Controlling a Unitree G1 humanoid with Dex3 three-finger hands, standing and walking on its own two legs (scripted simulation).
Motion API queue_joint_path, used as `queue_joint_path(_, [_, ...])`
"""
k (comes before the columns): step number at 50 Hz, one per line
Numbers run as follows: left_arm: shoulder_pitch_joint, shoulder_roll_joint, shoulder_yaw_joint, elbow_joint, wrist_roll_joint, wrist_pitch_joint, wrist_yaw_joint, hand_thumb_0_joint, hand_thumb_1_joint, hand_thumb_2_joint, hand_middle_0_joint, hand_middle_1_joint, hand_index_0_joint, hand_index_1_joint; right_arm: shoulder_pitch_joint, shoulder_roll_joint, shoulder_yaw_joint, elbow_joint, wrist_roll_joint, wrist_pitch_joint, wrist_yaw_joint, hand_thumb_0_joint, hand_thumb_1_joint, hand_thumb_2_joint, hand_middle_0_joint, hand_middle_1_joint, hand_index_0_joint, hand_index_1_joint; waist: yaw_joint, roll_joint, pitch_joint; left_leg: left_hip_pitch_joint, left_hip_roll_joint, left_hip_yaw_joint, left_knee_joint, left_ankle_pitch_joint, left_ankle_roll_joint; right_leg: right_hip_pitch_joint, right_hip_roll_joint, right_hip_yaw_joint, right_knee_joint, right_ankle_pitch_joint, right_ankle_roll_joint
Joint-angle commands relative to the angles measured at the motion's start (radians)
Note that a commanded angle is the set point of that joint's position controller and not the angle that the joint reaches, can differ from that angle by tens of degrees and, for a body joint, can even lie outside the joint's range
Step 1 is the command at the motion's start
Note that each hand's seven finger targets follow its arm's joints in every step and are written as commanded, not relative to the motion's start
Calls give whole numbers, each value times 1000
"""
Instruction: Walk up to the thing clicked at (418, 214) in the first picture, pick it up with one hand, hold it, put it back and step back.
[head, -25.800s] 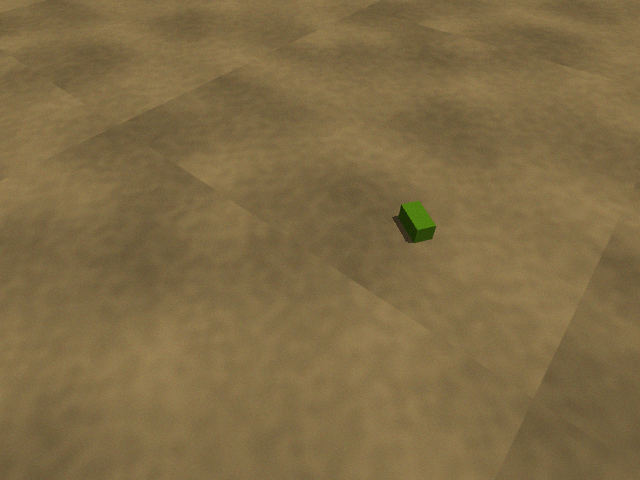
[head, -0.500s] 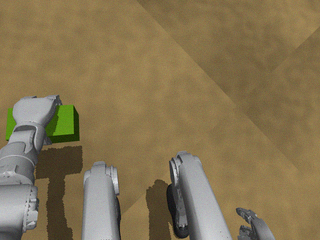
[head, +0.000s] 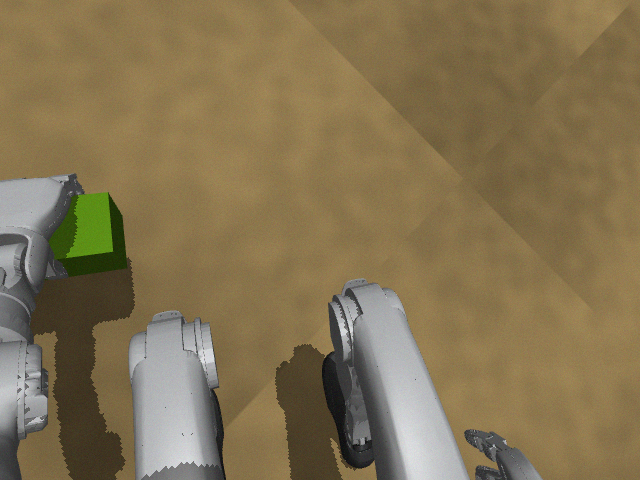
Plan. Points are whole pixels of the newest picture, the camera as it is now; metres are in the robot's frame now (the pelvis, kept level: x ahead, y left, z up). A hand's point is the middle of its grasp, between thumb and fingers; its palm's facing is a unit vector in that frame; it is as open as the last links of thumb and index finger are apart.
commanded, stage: crouch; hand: left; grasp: from above
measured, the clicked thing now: (54, 239) +0.45 +0.30 -0.20
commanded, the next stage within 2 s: lower in 0.28 s
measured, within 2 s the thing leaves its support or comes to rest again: neither
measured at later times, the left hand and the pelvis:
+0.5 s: hand (53, 238) +0.45 +0.30 -0.20, palm faces -0.46 -0.04 -0.89, open 11.2 cm; pelvis +0.00 +0.00 -0.03, yaw -1 degrees
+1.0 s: hand (73, 245) +0.45 +0.29 -0.26, palm faces -0.47 -0.06 -0.88, open 11.2 cm; pelvis +0.00 +0.00 -0.06, yaw -3 degrees
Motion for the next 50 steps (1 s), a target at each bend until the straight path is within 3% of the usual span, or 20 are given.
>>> queue_joint_path(1, [-340,285,45,-129,-3,-12,54,0,641,988,-966,-894,-982,-878,181,-231,-67,-23,-5,-10,-5,0,-907,-903,200,300,200,300,7,256,-657,499,-8,98,-235,133,42,284,20,-96,-208,145,-96])
queue_joint_path(2, [-348,265,33,-119,-2,-12,55,0,637,985,-967,-883,-980,-870,181,-235,-67,-19,-6,-11,-6,0,-907,-903,200,300,200,300,1,246,-655,495,-8,95,-231,124,43,270,21,-100,-204,142,-96])
queue_joint_path(5, [-357,311,53,-122,4,-17,62,0,631,977,-963,-886,-977,-871,181,-235,-58,-19,-9,-10,-4,0,-908,-903,200,300,200,300,7,254,-685,472,-12,104,-207,141,46,304,25,-97,-191,158,-93])
queue_joint_path(7, [-377,309,49,-127,6,-18,64,0,638,976,-976,-865,-985,-855,183,-237,-55,-14,-10,-8,-4,0,-908,-903,200,300,200,300,5,252,-692,475,-10,102,-193,154,47,290,24,-99,-181,171,-92])
queue_joint_path(11, [-364,300,35,-77,7,-17,65,0,630,992,-978,-875,-984,-869,185,-241,-47,-11,-12,-11,-2,0,-911,-904,200,300,200,300,-13,248,-641,445,-10,101,-172,145,48,272,25,-105,-170,169,-90])
queue_joint_path(13, [-385,326,50,-113,9,-21,67,0,637,991,-975,-877,-982,-869,185,-247,-42,-10,-14,-11,-2,0,-908,-903,200,300,200,300,-1,262,-676,456,-10,98,-173,151,46,275,25,-110,-157,173,-91])
queue_joint_path(17, [-372,304,32,-66,9,-19,66,0,661,984,-1000,-866,-1005,-860,174,-249,-39,-13,-13,-11,-1,0,-911,-904,200,300,200,300,-13,259,-623,437,-10,91,-168,124,45,227,25,-117,-145,151,-94])
queue_joint_path(20, [-365,324,44,-93,14,-20,65,0,630,980,-1005,-834,-1002,-837,179,-251,-37,-16,-13,-10,1,0,-910,-902,200,300,200,300,-3,276,-666,465,-10,91,-157,163,43,247,26,-118,-135,186,-93])
queue_joint_path(24, [-370,293,19,-10,5,-23,70,0,649,988,-1014,-833,-1012,-835,174,-256,-23,-14,-18,-10,3,0,-906,-900,200,300,200,300,-43,220,-576,380,-10,84,-135,133,50,217,26,-126,-128,168,-87])
queue_joint_path(25, [-362,295,12,1,6,-27,69,0,641,986,-1019,-828,-1015,-833,167,-252,-17,-12,-19,-12,2,0,-909,-902,200,300,200,300,-35,220,-567,378,-10,83,-128,126,51,215,29,-125,-127,161,-88])
queue_joint_path(28, [-377,343,39,-21,24,-41,82,0,680,952,-1035,-831,-1039,-828,167,-261,-10,-14,-27,-19,6,0,-910,-902,200,300,200,300,-29,280,-600,421,-9,81,-117,159,42,212,27,-131,-97,183,-91])
queue_joint_path(32, [-377,328,40,-21,29,-57,103,0,692,991,-1050,-842,-1049,-844,163,-267,-6,-13,-36,-20,10,0,-910,-902,200,300,200,300,-43,300,-607,446,-7,75,-101,183,37,195,29,-140,-79,206,-89])
queue_joint_path(34, [-381,377,67,-30,37,-63,123,0,696,978,-1051,-840,-1051,-840,167,-270,2,-14,-41,-20,12,0,-911,-902,200,300,200,300,-33,323,-623,435,-10,78,-90,201,37,214,28,-137,-68,224,-88])
queue_joint_path(38, [-365,361,65,12,50,-54,144,0,716,1028,-1059,-879,-1058,-879,170,-271,9,-8,-54,-23,21,0,-911,-901,200,300,200,300,-52,324,-610,436,-6,74,-71,212,38,205,33,-146,-51,237,-85])
queue_joint_path(40, [-385,409,94,0,53,-56,157,0,696,1014,-1042,-872,-1042,-872,167,-282,13,-13,-59,-23,21,0,-910,-901,200,300,200,300,-47,341,-625,420,-7,74,-65,201,39,208,33,-148,-46,232,-85])
queue_joint_path(41, [-357,405,95,23,52,-50,161,0,702,1006,-1039,-877,-1042,-874,162,-282,14,-12,-61,-25,21,0,-909,-900,200,300,200,300,-41,327,-613,417,-7,75,-63,192,40,202,33,-149,-44,222,-85])
queue_joint_path(44, [-376,388,75,60,54,-48,163,0,697,1046,-1046,-843,-1040,-849,157,-285,22,-8,-70,-29,25,0,-898,-896,201,300,200,300,-69,306,-575,380,-5,70,-46,159,44,184,38,-153,-42,204,-83])
queue_joint_path(46, [-354,387,70,82,54,-47,167,0,681,1001,-1023,-839,-1025,-836,159,-283,33,-5,-77,-33,28,0,-897,-895,201,300,200,300,-71,300,-562,352,-7,69,-42,157,45,209,40,-153,-39,207,-81])
queue_joint_path(50, [-355,417,82,95,49,-52,173,0,671,985,-1009,-834,-1014,-828,153,-294,43,-5,-85,-44,32,0,-895,-895,201,300,200,300,-75,293,-556,339,-3,63,-30,152,46,217,44,-160,-35,203,-78])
